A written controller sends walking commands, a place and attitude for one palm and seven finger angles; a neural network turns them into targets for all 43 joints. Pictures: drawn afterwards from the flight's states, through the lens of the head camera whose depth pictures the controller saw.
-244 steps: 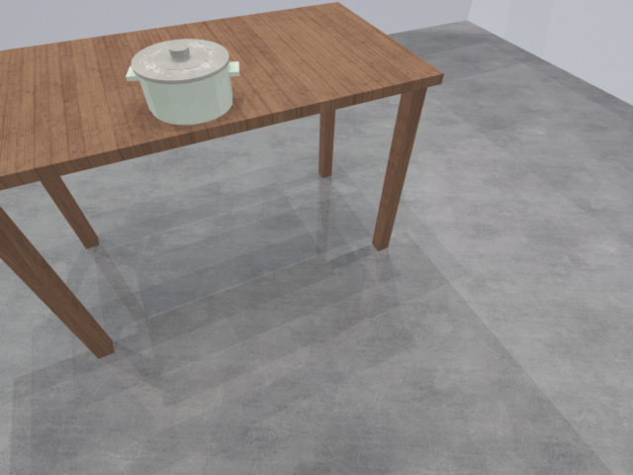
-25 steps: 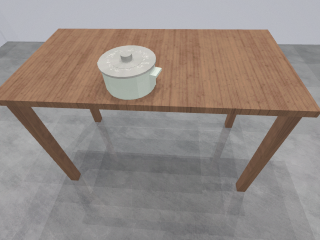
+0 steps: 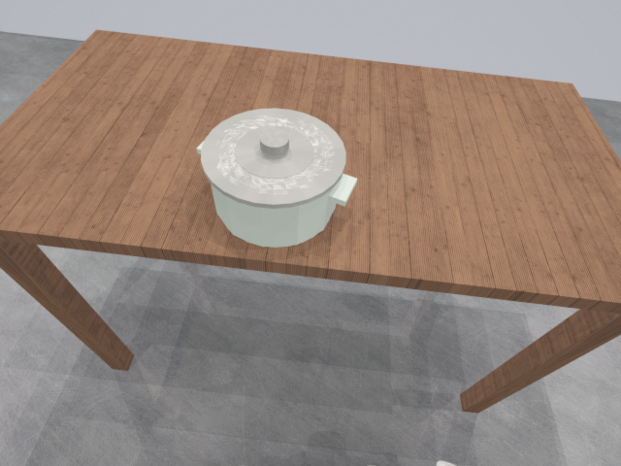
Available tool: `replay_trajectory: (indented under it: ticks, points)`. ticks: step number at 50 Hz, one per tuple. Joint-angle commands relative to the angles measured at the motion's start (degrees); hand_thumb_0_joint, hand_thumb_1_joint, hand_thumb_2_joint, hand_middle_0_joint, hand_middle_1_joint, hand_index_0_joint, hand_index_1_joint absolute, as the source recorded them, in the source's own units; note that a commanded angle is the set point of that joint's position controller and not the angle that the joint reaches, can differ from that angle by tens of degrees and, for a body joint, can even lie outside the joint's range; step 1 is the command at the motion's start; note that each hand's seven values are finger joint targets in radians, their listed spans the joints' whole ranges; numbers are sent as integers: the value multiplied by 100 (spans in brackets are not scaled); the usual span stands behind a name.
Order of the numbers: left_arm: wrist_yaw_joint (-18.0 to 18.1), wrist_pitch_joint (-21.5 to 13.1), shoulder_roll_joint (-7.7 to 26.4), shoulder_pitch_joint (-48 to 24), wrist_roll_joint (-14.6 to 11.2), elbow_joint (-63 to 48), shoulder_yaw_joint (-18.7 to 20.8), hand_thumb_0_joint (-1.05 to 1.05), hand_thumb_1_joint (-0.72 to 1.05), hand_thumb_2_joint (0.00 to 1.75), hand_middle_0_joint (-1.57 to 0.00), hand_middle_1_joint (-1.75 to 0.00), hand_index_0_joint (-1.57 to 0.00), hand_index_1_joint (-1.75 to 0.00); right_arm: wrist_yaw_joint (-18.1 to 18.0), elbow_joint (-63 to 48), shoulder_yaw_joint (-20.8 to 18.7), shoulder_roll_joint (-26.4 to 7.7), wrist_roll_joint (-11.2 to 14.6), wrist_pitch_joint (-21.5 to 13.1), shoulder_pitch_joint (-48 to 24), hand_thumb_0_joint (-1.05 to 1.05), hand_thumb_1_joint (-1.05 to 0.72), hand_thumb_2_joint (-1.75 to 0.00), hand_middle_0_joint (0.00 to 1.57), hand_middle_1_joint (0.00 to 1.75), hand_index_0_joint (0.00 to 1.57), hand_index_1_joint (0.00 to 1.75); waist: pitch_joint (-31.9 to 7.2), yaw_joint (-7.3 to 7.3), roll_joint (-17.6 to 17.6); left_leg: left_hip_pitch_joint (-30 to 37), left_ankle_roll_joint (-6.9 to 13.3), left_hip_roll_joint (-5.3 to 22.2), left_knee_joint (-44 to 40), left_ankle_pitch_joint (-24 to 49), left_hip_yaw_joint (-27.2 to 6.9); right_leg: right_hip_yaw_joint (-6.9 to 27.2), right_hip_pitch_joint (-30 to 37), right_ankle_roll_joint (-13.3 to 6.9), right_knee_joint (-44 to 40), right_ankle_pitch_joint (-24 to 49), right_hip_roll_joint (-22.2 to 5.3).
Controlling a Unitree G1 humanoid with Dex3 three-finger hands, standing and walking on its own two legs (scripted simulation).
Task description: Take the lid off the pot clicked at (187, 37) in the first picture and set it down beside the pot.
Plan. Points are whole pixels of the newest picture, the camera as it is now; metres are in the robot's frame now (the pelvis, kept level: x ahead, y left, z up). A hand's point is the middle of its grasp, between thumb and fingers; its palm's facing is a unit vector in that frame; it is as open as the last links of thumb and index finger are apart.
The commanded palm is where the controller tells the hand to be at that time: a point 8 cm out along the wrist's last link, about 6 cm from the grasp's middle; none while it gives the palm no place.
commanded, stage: come to a stop and stand still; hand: left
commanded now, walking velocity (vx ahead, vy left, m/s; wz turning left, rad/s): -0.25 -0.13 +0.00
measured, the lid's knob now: (274, 142) +0.51 +0.11 +0.12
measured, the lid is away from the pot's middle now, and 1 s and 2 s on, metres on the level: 0.00 0.00 0.00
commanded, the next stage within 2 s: look again from close up in 0.88 s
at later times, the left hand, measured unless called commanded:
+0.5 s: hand out of the picture +0.08 +0.14 -0.15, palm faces +0.02 -0.96 -0.27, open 7.3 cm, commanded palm none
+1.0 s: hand out of the picture +0.02 +0.16 -0.17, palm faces +0.04 -0.97 -0.22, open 7.3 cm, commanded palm none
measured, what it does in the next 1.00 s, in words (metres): steps on the spot: right foot, then left foot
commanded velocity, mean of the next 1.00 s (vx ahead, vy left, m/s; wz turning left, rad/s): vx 0.00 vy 0.01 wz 0.00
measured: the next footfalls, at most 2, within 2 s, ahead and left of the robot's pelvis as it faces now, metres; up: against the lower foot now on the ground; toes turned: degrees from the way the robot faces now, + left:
right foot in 0.28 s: +0.08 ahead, -0.15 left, +0.00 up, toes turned -3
left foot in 0.72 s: +0.00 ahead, +0.09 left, +0.00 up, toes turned -1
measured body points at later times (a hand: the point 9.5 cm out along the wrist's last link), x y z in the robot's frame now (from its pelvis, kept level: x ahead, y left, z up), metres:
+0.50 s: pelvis +0.01 -0.05 +0.01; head +0.05 -0.08 +0.45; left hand +0.08 +0.19 -0.13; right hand +0.06 -0.30 -0.16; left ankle -0.04 +0.09 -0.66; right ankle +0.04 -0.14 -0.73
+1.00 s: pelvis +0.00 -0.03 +0.00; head +0.02 -0.03 +0.45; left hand +0.02 +0.21 -0.15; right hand -0.01 -0.24 -0.16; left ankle -0.05 +0.10 -0.73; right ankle -0.01 -0.13 -0.74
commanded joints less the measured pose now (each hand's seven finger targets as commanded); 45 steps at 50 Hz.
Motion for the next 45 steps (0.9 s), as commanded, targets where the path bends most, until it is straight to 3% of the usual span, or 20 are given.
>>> replay_trajectory:
  ticks: [1, 8, 10, 12, 13, 14, 15, 16, 18, 22, 29, 33, 34, 35, 36, 37, 38, 40, 41, 45]
  points:
    - [-13, 132, 237, 579, 38, -247, 12, 0, 90, 90, -20, -30, -20, -30, -108, -39, -170, -945, -19, 130, 419, 0, -90, -90, 20, 30, 20, 30, -741, -106, 954, 597, 711, 1726, -949, 4363, -1027, 162, 259, 64, -549, 272, -58]
    - [-37, 239, 400, -22, 72, -896, 114, 0, 90, 90, -20, -30, -20, -30, -80, -235, -373, -1300, -108, 323, 258, 0, -90, -90, 20, 30, 20, 30, -545, -162, 1274, 677, 717, 1781, -729, 3770, -1184, 150, 114, -56, -1092, 316, 100]
    - [-39, 186, 445, 16, 75, -948, 123, 0, 90, 90, -20, -30, -20, -30, -53, -260, -403, -1318, -100, 359, 259, 0, -90, -90, 20, 30, 20, 30, -669, -130, 1321, 792, 579, 1646, -495, 3516, -1102, 56, 420, -71, -1823, 764, 131]
    - [-34, 80, 633, 157, 103, -933, 133, 0, 90, 90, -20, -30, -20, -30, -6, -264, -383, -1180, -49, 381, 267, 0, -90, -90, 20, 30, 20, 30, -673, 0, 631, 443, 134, 1104, 130, 2114, -867, 169, 1083, -61, -3289, 2262, 1]
    - [6, 10, 1014, 71, 160, -967, 179, 0, 90, 90, -20, -30, -20, -30, 27, -313, -356, -892, -1, 386, 396, 0, -90, -90, 20, 30, 20, 30, -767, -113, -401, -111, -223, 460, 777, 547, -399, 1210, 1410, -358, -3399, 4043, -819]
    - [-2, -30, 1267, 15, 148, -980, 187, 0, 90, 90, -20, -30, -20, -30, 54, -395, -314, -714, 12, 440, 429, 0, -90, -90, 20, 30, 20, 30, -702, -109, -848, -531, -381, -61, 1399, -1730, -308, 1748, 1329, -949, -3500, 5289, -1687]
    - [1, -46, 1294, 63, 124, -1006, 198, 0, 90, 90, -20, -30, -20, -30, 23, -399, -339, -780, 4, 557, 314, 0, -90, -90, 20, 30, 20, 30, -945, 30, -794, -517, -354, -105, 2241, -2373, -738, 1941, 1214, -1324, -3600, 5325, -1837]
    - [27, -48, 1274, -49, 113, -1002, 198, 0, 90, 90, -20, -30, -20, -30, 0, -383, -349, -784, -4, 605, 339, 0, -90, -90, 20, 30, 20, 30, -944, -32, -843, -616, -336, -123, 2696, -2428, -970, 1997, 1184, -1464, -3565, 5222, -1814]
    - [48, -23, 1104, -429, 104, -1083, 162, 0, 90, 90, -20, -30, -20, -30, 32, -237, -370, -891, -10, 616, 415, 0, -90, -90, 20, 30, 20, 30, -681, -147, -371, -945, -400, -113, 3403, -1878, -1074, 1612, 1222, -1442, -3469, 4939, -1453]
    - [65, -37, 1118, -340, 92, -1100, 200, 0, 90, 90, -20, -30, -20, -30, 89, -245, -359, -957, -27, 619, 409, 0, -90, -90, 20, 30, 20, 30, -775, -26, -310, -1142, -526, -89, 3432, -1388, -1084, 1459, 1505, -1309, -3558, 4321, -1339]
    - [18, 3, 1248, -258, 164, -994, 238, 0, 90, 90, -20, -30, -20, -30, 143, -280, -250, -822, 0, 492, 428, 0, -90, -90, 20, 30, 20, 30, -733, 68, -580, -334, -423, -115, 1410, -1339, -809, 1706, 1187, -1222, -4047, 2218, -1211]
    - [-17, 47, 1049, -583, 97, -866, 165, 0, 90, 90, -20, -30, -20, -30, 120, 76, -169, -703, -28, 374, 1244, 0, -90, -90, 20, 30, 20, 30, -689, -338, -495, 1221, -308, -183, -522, -346, -625, 1275, 125, -614, -4101, 281, -664]
    - [-34, 69, 861, -565, 73, -844, 98, 0, 90, 90, -20, -30, -20, -30, 104, 129, -160, -810, -52, 325, 1321, 0, -90, -90, 20, 30, 20, 30, -557, -350, 1, 1323, -215, 83, -948, -590, -961, 1039, -190, -409, -3779, 0, -369]
    - [-68, 80, 589, -462, 44, -836, 38, 0, 90, 90, -20, -30, -20, -30, 83, 86, -188, -1062, -120, 287, 1273, 0, -90, -90, 20, 30, 20, 30, -337, -314, 881, 884, 19, 769, -1527, -1364, -1916, 620, -378, -215, -3156, 134, 75]
    - [-111, 77, 440, -363, 40, -861, 9, 0, 90, 90, -20, -30, -20, -30, 46, -59, -227, -1380, -137, 298, 1047, 0, -90, -90, 20, 30, 20, 30, -211, -236, 1218, 224, 317, 1423, -2093, -2303, -2598, 85, -166, -77, -2453, 454, 346]
    - [-131, 90, 468, -521, 81, -846, 11, 0, 90, 90, -20, -30, -20, -30, 22, -92, -218, -1447, -145, 268, 785, 0, -90, -90, 20, 30, 20, 30, 3, -234, 1648, -284, 522, 1557, -2431, -2617, -2999, 5, -150, 6, -1890, 431, 371]
    - [-137, 95, 519, -572, 127, -748, 25, 0, 90, 90, -20, -30, -20, -30, 21, -58, -164, -1301, -129, 233, 635, 0, -90, -90, 20, 30, 20, 30, 185, -215, 1827, -369, 580, 1470, -2467, -2310, -2925, 209, -163, -21, -1419, 425, 272]
    - [-196, 53, 519, -331, 123, -588, 39, 0, 90, 90, -20, -30, -20, -30, -26, -6, -115, -1130, -95, 189, 603, 0, -90, -90, 20, 30, 20, 30, 128, -116, 1362, 106, 543, 1228, -2128, -1212, -2375, 264, -363, -68, -1068, 478, 263]
    - [-216, 24, 510, -302, 105, -568, 29, 0, 90, 90, -20, -30, -20, -30, -39, 24, -117, -1102, -85, 161, 699, 0, -90, -90, 20, 30, 20, 30, 8, -132, 1111, 327, 578, 1240, -1999, -768, -2288, 243, -359, -74, -1099, 429, 255]
    - [-199, -58, 332, -430, 48, -554, -39, 0, 90, 90, -20, -30, -20, -30, -70, 291, -132, -1071, -101, 134, 1137, 0, -90, -90, 20, 30, 20, 30, -133, -319, 1297, 911, 561, 1143, -1397, 1285, -1991, 33, -82, -36, -2023, 331, 255]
